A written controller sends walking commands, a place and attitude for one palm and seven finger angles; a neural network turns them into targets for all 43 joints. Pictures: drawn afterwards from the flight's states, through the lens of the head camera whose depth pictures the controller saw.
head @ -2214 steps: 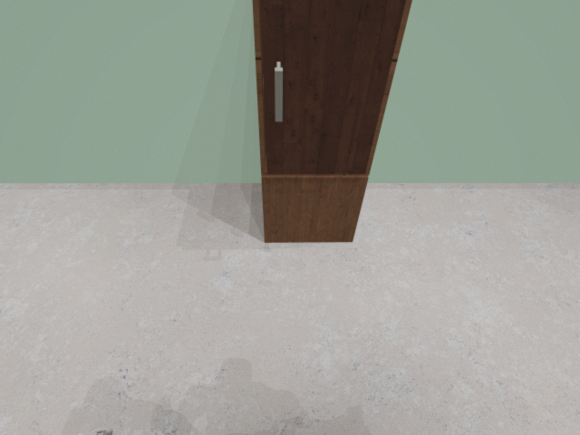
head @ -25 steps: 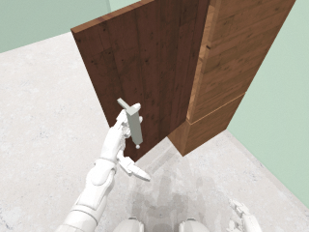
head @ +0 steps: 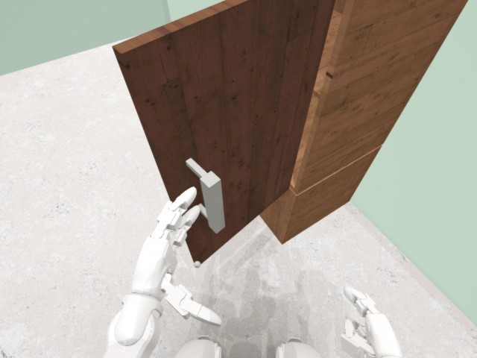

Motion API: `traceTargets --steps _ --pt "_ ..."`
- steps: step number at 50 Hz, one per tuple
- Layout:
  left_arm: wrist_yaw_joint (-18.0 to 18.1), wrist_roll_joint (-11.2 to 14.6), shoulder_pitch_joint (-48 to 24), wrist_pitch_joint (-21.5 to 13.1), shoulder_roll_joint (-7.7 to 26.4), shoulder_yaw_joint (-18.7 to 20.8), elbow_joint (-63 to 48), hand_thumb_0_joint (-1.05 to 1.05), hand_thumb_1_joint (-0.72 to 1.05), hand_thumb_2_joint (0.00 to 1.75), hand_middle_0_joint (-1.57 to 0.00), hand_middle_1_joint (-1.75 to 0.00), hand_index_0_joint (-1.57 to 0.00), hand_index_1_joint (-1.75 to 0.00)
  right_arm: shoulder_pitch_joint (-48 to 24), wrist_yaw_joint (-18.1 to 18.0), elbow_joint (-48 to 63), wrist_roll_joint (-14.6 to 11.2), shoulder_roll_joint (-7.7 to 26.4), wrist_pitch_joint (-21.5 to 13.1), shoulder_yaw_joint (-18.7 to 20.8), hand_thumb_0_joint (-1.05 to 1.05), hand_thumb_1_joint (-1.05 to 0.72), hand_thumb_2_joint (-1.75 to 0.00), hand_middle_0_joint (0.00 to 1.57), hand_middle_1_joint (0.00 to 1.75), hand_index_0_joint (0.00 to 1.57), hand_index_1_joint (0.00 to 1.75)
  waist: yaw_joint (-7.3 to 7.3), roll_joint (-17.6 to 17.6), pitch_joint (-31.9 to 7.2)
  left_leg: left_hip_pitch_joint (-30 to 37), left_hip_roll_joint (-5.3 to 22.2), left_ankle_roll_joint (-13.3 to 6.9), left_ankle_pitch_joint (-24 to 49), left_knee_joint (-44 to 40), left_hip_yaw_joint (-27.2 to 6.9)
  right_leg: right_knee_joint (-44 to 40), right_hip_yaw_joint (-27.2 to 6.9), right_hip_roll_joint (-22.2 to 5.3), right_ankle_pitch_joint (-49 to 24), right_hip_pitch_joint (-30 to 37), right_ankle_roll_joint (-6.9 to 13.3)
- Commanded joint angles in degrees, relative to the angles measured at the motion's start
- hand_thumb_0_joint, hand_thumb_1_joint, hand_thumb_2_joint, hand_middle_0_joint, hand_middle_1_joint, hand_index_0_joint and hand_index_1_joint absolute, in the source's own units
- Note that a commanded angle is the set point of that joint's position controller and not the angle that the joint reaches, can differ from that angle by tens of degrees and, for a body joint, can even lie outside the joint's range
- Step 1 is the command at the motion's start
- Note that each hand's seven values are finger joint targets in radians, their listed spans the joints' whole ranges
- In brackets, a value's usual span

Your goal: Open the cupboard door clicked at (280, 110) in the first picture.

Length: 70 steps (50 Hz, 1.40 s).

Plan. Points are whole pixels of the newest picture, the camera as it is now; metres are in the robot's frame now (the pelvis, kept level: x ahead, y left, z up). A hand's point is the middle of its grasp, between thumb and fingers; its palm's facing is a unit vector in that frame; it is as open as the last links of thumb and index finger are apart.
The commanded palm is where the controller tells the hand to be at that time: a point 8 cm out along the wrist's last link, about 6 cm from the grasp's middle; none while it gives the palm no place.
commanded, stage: slide the hand sideways off the handle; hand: left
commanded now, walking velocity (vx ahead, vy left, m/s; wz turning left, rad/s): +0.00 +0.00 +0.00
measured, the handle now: (205, 197) +0.36 +0.08 +0.05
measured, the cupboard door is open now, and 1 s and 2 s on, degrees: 100 100 100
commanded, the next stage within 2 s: draw the hand back to the body in 0.48 s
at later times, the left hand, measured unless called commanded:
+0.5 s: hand (165, 295) +0.21 +0.12 +0.05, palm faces -0.12 -0.99 -0.03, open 16.3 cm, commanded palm +0.19 +0.18 +0.05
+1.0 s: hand (123, 294) +0.19 +0.15 +0.11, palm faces -0.10 -0.99 -0.08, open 16.3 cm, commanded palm +0.17 +0.22 +0.12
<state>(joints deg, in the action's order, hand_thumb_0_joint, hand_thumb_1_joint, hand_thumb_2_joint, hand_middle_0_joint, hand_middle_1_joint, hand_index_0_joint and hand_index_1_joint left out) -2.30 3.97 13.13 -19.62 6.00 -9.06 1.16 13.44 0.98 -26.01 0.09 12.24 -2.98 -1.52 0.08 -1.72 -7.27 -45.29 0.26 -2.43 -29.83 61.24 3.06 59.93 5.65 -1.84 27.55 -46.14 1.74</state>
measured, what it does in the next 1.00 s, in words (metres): stands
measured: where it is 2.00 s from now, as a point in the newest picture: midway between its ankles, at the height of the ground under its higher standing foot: outside the picture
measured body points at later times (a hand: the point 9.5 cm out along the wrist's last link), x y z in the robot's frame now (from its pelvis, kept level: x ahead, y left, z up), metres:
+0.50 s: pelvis +0.00 -0.01 -0.01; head +0.06 -0.01 +0.43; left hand +0.21 +0.17 +0.05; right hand +0.19 -0.24 -0.09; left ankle +0.00 +0.09 -0.67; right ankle +0.02 -0.10 -0.67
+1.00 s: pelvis +0.00 -0.01 +0.02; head +0.03 -0.02 +0.47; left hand +0.19 +0.21 +0.11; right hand +0.19 -0.23 -0.05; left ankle +0.00 +0.09 -0.67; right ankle +0.02 -0.10 -0.67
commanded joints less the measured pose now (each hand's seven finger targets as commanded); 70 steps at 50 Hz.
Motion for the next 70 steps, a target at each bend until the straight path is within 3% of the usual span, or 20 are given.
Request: traceTargets --steps 1,8,13,16,18,21,26,29,32,36,39,41,49,54,55,57,58,62,65,70 --pt "-2.0 1.1 -3.1 -3.6 1.7 1.8 -16.1 0.00 -0.50 0.30 -0.15 -0.30 -0.15 -0.30 -1.5 -0.9 9.1 -0.5 6.7 -3.6 3.1 0.00 -0.90 -0.90 0.20 0.30 0.20 0.30 -0.86 2.0 -14.3 6.8 -0.8 1.7 16.9 -8.2 -5.5 -6.6 -3.0 2.0 -16.5 10.1 0.6" --pt "-4.4 3.2 6.4 -3.0 3.2 4.1 -20.9 0.00 -0.50 0.30 -0.15 -0.30 -0.15 -0.30 -1.1 -1.4 10.8 -0.6 6.5 -4.1 3.1 0.00 -0.90 -0.90 0.20 0.30 0.20 0.30 -0.73 2.8 -13.9 5.4 -1.0 1.7 18.2 -6.8 -5.1 -6.0 -3.1 2.0 -19.0 10.7 0.2" --pt "-5.9 4.3 8.3 -3.7 4.5 5.5 -22.9 0.00 -0.50 0.30 -0.15 -0.30 -0.15 -0.30 -0.9 -1.9 10.9 -0.6 6.8 -4.8 3.2 0.00 -0.90 -0.90 0.20 0.30 0.20 0.30 -1.32 1.9 -13.4 4.0 -1.1 1.8 16.4 -5.4 -5.1 -5.5 -3.3 2.1 -17.1 9.0 0.1" --pt "-7.0 5.1 8.7 -4.1 7.3 8.2 -23.9 0.00 -0.50 0.30 -0.15 -0.30 -0.15 -0.30 -1.2 -2.3 11.1 -0.7 7.2 -5.1 3.3 0.00 -0.90 -0.90 0.20 0.30 0.20 0.30 -0.87 1.4 -13.0 2.5 -1.2 1.7 14.7 -5.0 -5.2 -5.6 -3.9 2.2 -14.8 8.9 0.4" --pt "-7.8 5.9 12.2 -3.8 6.6 8.0 -24.1 0.00 -0.50 0.30 -0.15 -0.30 -0.15 -0.30 -0.9 -2.4 11.5 -0.9 6.9 -5.4 3.3 0.00 -0.90 -0.90 0.20 0.30 0.20 0.30 -0.60 1.1 -13.6 2.6 -1.3 1.7 15.0 -4.8 -4.8 -5.7 -4.1 2.1 -15.5 9.5 0.1" --pt "-8.6 6.6 13.5 -3.3 9.1 11.0 -24.0 0.00 -0.50 0.30 -0.15 -0.30 -0.15 -0.30 -1.2 -2.8 11.3 -1.1 7.2 -5.4 3.5 0.00 -0.90 -0.90 0.20 0.30 0.20 0.30 -0.25 1.9 -13.6 1.5 -1.3 1.7 15.2 -4.5 -5.0 -5.7 -4.2 2.3 -15.3 10.2 0.2" --pt "-9.4 7.6 10.3 -3.6 9.0 10.8 -24.0 0.00 -0.50 0.30 -0.15 -0.30 -0.15 -0.30 -1.4 -3.3 11.0 -1.1 7.5 -6.2 3.3 0.00 -0.90 -0.90 0.20 0.30 0.20 0.30 -1.47 2.5 -11.0 -0.6 -1.2 1.6 11.2 -3.4 -5.1 -7.0 -5.3 2.1 -9.6 7.7 0.0" --pt "-9.6 7.7 10.6 -3.6 8.3 10.0 -24.4 0.00 -0.50 0.30 -0.15 -0.30 -0.15 -0.30 -1.1 -3.3 11.2 -1.1 7.3 -6.8 3.2 0.00 -0.90 -0.90 0.20 0.30 0.20 0.30 -1.38 1.1 -11.7 0.2 -1.2 1.6 10.8 -3.6 -5.0 -6.8 -5.0 2.1 -8.8 7.0 0.0" --pt "-8.9 8.0 11.2 -2.5 12.3 14.0 -28.7 0.00 -0.50 0.30 -0.15 -0.30 -0.15 -0.30 -1.2 -3.6 12.1 -1.5 7.3 -6.6 3.2 0.00 -0.90 -0.90 0.20 0.30 0.20 0.30 0.18 -0.7 -14.4 2.5 -1.3 1.5 11.9 -5.7 -4.8 -8.2 -5.4 2.1 -9.1 11.1 0.1" --pt "-8.9 9.4 13.8 0.2 13.1 16.4 -28.5 0.00 -0.50 0.30 -0.15 -0.30 -0.15 -0.30 -1.4 -4.1 11.7 -2.2 7.2 -6.2 2.7 0.00 -0.90 -0.90 0.20 0.30 0.20 0.30 0.41 -0.2 -12.8 5.2 -1.2 1.5 13.5 -8.6 -5.1 -10.6 -4.4 2.4 -11.3 14.0 0.0" --pt "-10.1 10.3 15.0 1.7 11.8 15.2 -28.8 0.00 -0.50 0.30 -0.15 -0.30 -0.15 -0.30 -1.5 -4.1 11.7 -2.5 7.2 -6.6 2.4 0.00 -0.90 -0.90 0.20 0.30 0.20 0.30 -0.40 -0.8 -9.9 7.1 -1.1 1.5 13.0 -10.3 -5.0 -12.3 -3.7 2.4 -11.6 13.8 -0.4" --pt "-10.8 11.0 16.0 2.5 12.2 16.1 -27.4 0.00 -0.50 0.30 -0.15 -0.30 -0.15 -0.30 -1.7 -4.4 11.5 -2.5 7.4 -6.7 2.4 0.00 -0.90 -0.90 0.20 0.30 0.20 0.30 -0.39 1.6 -8.2 7.2 -1.0 1.5 12.8 -11.2 -5.3 -13.6 -3.7 2.5 -11.0 14.7 -0.5" --pt "-12.4 12.6 15.1 3.4 14.7 19.7 -31.1 0.00 -0.50 0.30 -0.15 -0.30 -0.15 -0.30 -2.1 -4.7 10.9 -2.9 7.5 -8.3 1.9 0.00 -0.90 -0.90 0.20 0.30 0.20 0.30 0.15 -0.9 -5.4 11.9 -0.7 1.6 13.1 -15.0 -5.6 -16.2 -2.5 2.7 -11.0 16.7 -0.4" --pt "-13.3 13.5 13.2 5.1 16.5 22.1 -32.0 0.00 -0.32 0.37 -0.16 -0.30 -0.16 -0.30 -2.8 -5.2 9.7 -3.2 7.8 -9.8 1.5 0.00 -0.90 -0.90 0.20 0.30 0.20 0.30 0.38 -2.0 -4.8 15.0 -0.5 1.5 13.7 -17.0 -5.8 -18.6 -2.7 2.7 -11.6 19.1 -0.4" --pt "-3.7 4.7 13.9 7.5 23.5 23.6 -37.4 0.00 -0.29 0.39 -0.16 -0.30 -0.16 -0.30 -3.0 -6.7 9.6 -2.0 7.3 -8.7 2.0 0.00 -0.90 -0.90 0.20 0.30 0.20 0.30 3.81 -2.4 -6.4 16.3 0.5 1.2 14.1 -20.4 -4.8 -21.6 -5.6 1.1 -11.6 22.0 0.3" --pt "3.3 1.8 19.7 11.7 16.1 19.0 -36.0 0.00 -0.22 0.42 -0.16 -0.30 -0.16 -0.30 -2.7 -7.2 8.4 -1.5 5.9 -7.8 1.1 0.00 -0.90 -0.90 0.20 0.30 0.20 0.30 2.10 -1.7 -1.3 17.8 0.5 1.3 13.7 -22.6 -4.6 -24.1 -4.5 0.8 -11.1 22.4 -0.1" --pt "5.2 1.0 19.6 12.7 15.8 18.5 -36.2 0.00 -0.18 0.43 -0.16 -0.30 -0.16 -0.30 -2.8 -7.1 7.8 -1.5 6.1 -7.3 1.1 0.00 -0.90 -0.90 0.20 0.30 0.20 0.30 1.83 -2.7 -1.0 19.1 0.7 1.3 14.5 -23.4 -4.6 -24.7 -4.2 0.7 -11.9 23.5 -0.2" --pt "9.0 -1.3 17.2 14.0 18.5 20.7 -36.3 0.00 -0.05 0.50 -0.17 -0.30 -0.17 -0.30 -4.4 -7.6 6.1 -1.1 6.6 -6.8 1.1 0.00 -0.90 -0.90 0.20 0.30 0.20 0.30 1.71 0.9 -0.3 24.4 0.9 0.9 17.4 -26.7 -4.0 -28.7 -3.9 0.7 -15.0 27.6 -0.5" --pt "10.1 -2.0 15.8 13.9 19.0 21.7 -36.9 0.00 0.06 0.54 -0.17 -0.30 -0.17 -0.30 -4.8 -7.6 4.8 -0.8 6.6 -7.3 0.8 0.00 -0.90 -0.90 0.20 0.30 0.20 0.30 1.96 -1.9 0.0 28.4 0.9 1.1 20.2 -30.0 -4.0 -30.3 -3.5 0.7 -17.5 30.8 -0.4" --pt "10.6 -2.4 14.9 13.7 19.6 23.4 -37.1 0.00 0.23 0.62 -0.18 -0.30 -0.18 -0.30 -6.3 -7.1 2.8 -0.6 6.7 -8.1 0.6 0.00 -0.90 -0.90 0.20 0.30 0.20 0.30 2.55 -2.4 1.7 33.1 1.5 1.6 26.3 -34.5 -4.5 -33.3 -2.9 1.0 -20.6 35.0 -0.4"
